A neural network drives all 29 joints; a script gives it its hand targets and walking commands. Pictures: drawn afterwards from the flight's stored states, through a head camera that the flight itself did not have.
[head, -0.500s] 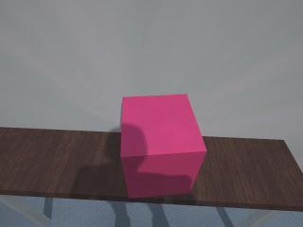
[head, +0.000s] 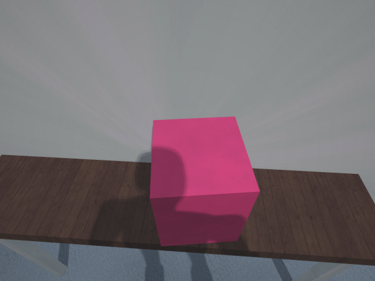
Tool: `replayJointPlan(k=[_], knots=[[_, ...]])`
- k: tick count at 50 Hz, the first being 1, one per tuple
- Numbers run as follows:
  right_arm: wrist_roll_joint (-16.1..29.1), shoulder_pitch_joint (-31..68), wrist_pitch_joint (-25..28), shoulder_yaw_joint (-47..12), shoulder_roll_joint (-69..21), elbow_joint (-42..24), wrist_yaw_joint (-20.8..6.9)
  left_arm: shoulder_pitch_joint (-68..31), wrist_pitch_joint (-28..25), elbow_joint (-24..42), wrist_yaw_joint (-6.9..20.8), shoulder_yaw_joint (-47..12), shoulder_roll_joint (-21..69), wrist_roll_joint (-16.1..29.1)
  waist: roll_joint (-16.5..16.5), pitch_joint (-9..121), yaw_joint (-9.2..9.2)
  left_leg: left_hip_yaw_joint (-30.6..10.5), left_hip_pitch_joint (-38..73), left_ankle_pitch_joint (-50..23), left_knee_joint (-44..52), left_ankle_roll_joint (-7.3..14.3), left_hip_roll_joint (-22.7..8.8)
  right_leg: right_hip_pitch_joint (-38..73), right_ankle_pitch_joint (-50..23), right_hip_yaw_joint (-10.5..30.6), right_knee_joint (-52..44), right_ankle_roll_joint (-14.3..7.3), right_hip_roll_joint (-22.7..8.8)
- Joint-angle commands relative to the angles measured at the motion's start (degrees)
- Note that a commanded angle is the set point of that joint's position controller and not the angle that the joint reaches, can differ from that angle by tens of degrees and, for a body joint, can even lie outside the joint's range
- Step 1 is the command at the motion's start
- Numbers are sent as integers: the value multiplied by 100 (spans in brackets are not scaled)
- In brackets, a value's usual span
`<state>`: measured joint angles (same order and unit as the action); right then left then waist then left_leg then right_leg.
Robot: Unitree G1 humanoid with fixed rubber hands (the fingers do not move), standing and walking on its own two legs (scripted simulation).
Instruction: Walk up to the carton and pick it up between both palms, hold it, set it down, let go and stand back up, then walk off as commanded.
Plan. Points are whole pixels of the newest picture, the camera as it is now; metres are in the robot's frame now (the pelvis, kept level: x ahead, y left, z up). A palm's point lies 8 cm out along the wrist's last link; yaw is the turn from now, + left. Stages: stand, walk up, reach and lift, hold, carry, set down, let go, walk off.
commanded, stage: walk up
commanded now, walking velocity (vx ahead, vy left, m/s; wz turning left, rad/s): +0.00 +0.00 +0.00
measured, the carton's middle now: (197, 183) +0.37 +0.00 -0.01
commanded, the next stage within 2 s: none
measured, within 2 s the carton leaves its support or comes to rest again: neither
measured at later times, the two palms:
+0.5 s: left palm out of the picture +0.03 +0.41 -0.14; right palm out of the picture +0.08 -0.25 -0.15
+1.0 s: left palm out of the picture +0.09 +0.40 -0.15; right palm out of the picture +0.02 -0.20 -0.14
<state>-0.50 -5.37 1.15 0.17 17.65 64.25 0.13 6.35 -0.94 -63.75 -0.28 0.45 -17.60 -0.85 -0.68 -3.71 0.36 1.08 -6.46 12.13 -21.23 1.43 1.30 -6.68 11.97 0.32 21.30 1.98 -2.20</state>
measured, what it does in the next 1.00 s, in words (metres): steps to the left: left foot, then right foot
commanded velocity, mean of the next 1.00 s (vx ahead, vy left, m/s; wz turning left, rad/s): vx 0.00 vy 0.00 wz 0.00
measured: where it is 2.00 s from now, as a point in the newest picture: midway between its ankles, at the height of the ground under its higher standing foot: outside the picture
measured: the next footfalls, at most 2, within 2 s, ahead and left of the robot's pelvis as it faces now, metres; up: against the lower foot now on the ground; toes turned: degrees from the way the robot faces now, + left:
left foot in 0.48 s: +0.03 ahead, +0.21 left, +0.00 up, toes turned -6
right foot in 0.76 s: -0.01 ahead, -0.02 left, +0.00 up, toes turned -6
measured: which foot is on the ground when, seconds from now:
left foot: down 0.00-0.24, up 0.26-0.46, down 0.48-1.00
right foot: down 0.00-0.50, up 0.52-0.74, down 0.76-1.00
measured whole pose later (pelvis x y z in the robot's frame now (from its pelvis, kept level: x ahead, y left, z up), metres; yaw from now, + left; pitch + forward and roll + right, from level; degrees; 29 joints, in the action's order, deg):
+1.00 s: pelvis -0.03 +0.11 -0.04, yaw -7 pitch -4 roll +1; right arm -0.2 -9.2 3.1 2.5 20.3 54.6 1.3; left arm 8.8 0.6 -54.5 0.3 2.9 -20.0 -0.6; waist -2.1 -7.5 0.0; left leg 4.2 -17.1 21.7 -43.8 1.0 -0.6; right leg -17.2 27.3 2.5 48.6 -0.7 0.1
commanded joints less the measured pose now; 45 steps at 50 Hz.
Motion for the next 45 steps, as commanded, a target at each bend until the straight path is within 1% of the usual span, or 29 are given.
replayJointPlan(k=[1, 3, 6, 7, 9, 10, 11, 12, 13, 15, 17, 19, 21, 23, 24, 25, 26, 27, 29, 31, 32, 36, 38, 39, 40, 41, 42, 44, 45], knots=[[9, 189, 118, 233, 1235, -375, 64, -235, -100, 366, -96, 248, -1194, 14, 103, 415, -37, -530, -74, -1482, 312, 20, -806, 74, -1288, 401, -307, -328, -585], [49, 307, 125, 287, 1421, -409, 39, -133, -83, 395, -105, 235, -1323, 2, -254, 768, -44, -594, 393, -1469, 370, 40, -849, 74, -1117, 287, -317, -289, -456], [29, 304, 160, 262, 1424, -400, 71, -303, -96, 420, -42, 157, -1044, 52, 262, 671, -83, -571, 140, -1749, 338, 24, -815, 200, -1373, 342, -335, -248, -524], [33, 108, 169, 301, 1448, -338, 49, -195, -122, 372, -25, 176, -965, 2, -181, 683, -10, -613, 193, -1596, 353, 60, -841, 194, -1221, 260, -289, -277, -482], [-1, 403, 95, 286, 1326, -388, 42, -327, -127, 347, -46, 197, -1232, 33, -26, 429, 6, -611, 124, -1509, 430, 67, -872, 88, -1035, 325, -381, -225, -523], [-327, 731, -227, 521, 1834, -842, -116, 711, -143, 113, -298, 476, -1975, 87, 270, -66, 406, -126, -558, -1411, -618, 79, -497, -118, -1878, 828, -400, -580, -941], [-321, 761, -372, 472, 1533, -1070, -203, 1048, -156, 119, -426, 620, -2334, 85, -207, -57, 347, 54, -1496, -558, -1406, -81, -208, 461, -2430, 1607, -524, -1022, -1645], [-373, 749, -444, 465, 1397, -1237, -241, 1024, -162, 206, -509, 679, -2441, 37, -406, -7, 452, -395, -2086, 1514, -3014, -139, -39, 473, -2943, 2413, -653, -1713, -2400], [-429, 462, -539, 526, 1406, -1349, -254, 916, -211, 399, -586, 725, -2276, 46, 58, 228, 286, -844, -2088, 1740, -3769, -28, -298, 272, -2781, 2441, -469, -1893, -2594], [-328, 247, -579, 565, 1407, -1628, -363, 406, -273, 805, -663, 783, -2195, 6, -294, 126, 112, -1034, -2262, 1895, -4435, 48, -456, -230, -2542, 1882, -264, -2019, -2449], [-204, -234, -602, 681, 1379, -1576, -412, 63, -289, 1056, -630, 786, -2119, -32, -628, 373, -278, -1280, -1840, 1852, -4180, -26, -638, -464, -2477, 1124, 235, -1664, -2040], [-179, -118, -566, 734, 1414, -1768, -467, 416, -266, 1090, -601, 807, -2064, -159, -465, 604, -40, -920, -1887, 1663, -2996, 47, -662, -28, -2456, 1020, 624, -1451, -1735], [-185, -240, -553, 787, 1394, -1785, -446, 278, -219, 1255, -520, 837, -2203, -183, -1405, 539, -27, -607, -1432, 1598, -2276, 48, -560, -371, -2877, 838, 1077, -1340, -1564], [-216, -943, -430, 922, 1508, -1483, -373, -37, -100, 1400, -448, 672, -1911, -63, -803, 838, -486, -24, 13, 46, -625, 198, -196, -1139, -1773, 304, 1992, -908, -895], [-319, -1077, -360, 1043, 1890, -1516, -293, 140, -53, 1453, -421, 511, -1384, -19, 520, 829, -565, -901, 223, -490, -152, 274, -707, -1789, -392, -100, 3184, -611, -113], [-291, -657, -299, 1124, 2512, -1682, -249, 252, -18, 1596, -411, 427, -997, 49, 1605, 923, -384, -2867, 52, -1017, 146, 788, -1964, -2673, 2616, 133, 3868, -341, 715], [-254, -266, -289, 1080, 2650, -1886, -204, 427, 25, 1558, -481, 514, -1566, 98, 1565, 1233, -489, -3454, -751, -12, 100, 1631, -2258, -1986, 2936, 827, 4433, -287, 347], [-136, -77, -266, 1034, 2451, -1947, -187, 317, -4, 1369, -453, 573, -1867, 51, 1297, 792, -339, -3679, -1458, 973, 121, 1739, -2293, -1904, 2769, 682, 4606, -354, 148], [-101, -53, -232, 932, 2040, -2032, -99, 680, -51, 1147, -346, 651, -1961, 50, 980, 633, -91, -2273, -650, 569, -292, 1252, -1787, -2253, 2036, 488, 4498, -425, -59], [-121, -205, -112, 952, 2016, -1930, -22, 1061, -75, 1055, -281, 554, -1739, 50, 648, 803, -46, -2320, 45, -329, -639, 1260, -1900, -2475, 1906, 465, 4172, -392, -50], [-72, -396, -59, 933, 1999, -1979, 23, 1023, -85, 1127, -242, 525, -1719, 48, 996, 957, -162, -2333, 47, -837, -828, 1377, -1950, -2286, 2035, 341, 3867, -337, -104], [-39, -782, 72, 833, 1946, -1771, 120, 717, -37, 1274, -127, 598, -1658, -16, 741, 778, -213, -2162, 345, -2231, -1177, 1398, -2102, -1826, 2249, 328, 2359, -383, -102], [0, -557, 109, 746, 1789, -1819, 170, 958, -73, 1192, -105, 633, -1611, -103, 717, 650, -5, -1703, -209, -2979, -1642, 1086, -1835, -1096, 1180, 255, 1246, -483, -80], [23, -409, 97, 711, 1782, -1899, 172, 1188, -96, 1085, -109, 630, -1723, -88, 483, 821, 212, -1379, -622, -2586, -1985, 778, -1570, -302, -113, 608, 521, -584, -227], [108, -300, 130, 662, 1551, -1995, 178, 1301, -158, 1073, -123, 755, -2178, -170, -560, 950, 242, -656, -1455, -1839, -2817, 338, -1020, 268, -1312, 1713, 520, -958, -864], [172, 16, 104, 639, 1445, -1855, 191, 766, -141, 1238, -95, 764, -2158, -38, -611, 502, 195, 188, -1635, 279, -2881, -10, -304, -326, -2173, 2300, 596, -1476, -1288], [112, -133, 94, 619, 1522, -1732, 253, 566, -83, 1372, -59, 747, -2137, -43, -1231, 275, 182, -65, -1381, 2080, -2957, 55, -198, -834, -1808, 2617, 635, -1853, -1561], [98, -399, 164, 599, 1544, -1380, 211, 93, -54, 1361, -45, 583, -1866, -2, -779, -11, -197, -64, -752, 2062, -2171, 146, -346, -1370, -1357, 1703, 795, -1543, -1228], [97, -744, 217, 589, 1563, -1366, 186, 35, -36, 1405, -36, 585, -1730, 11, -535, 371, -329, -110, -412, 600, -1531, 184, -516, -1180, -1379, 1160, 1091, -1184, -805]])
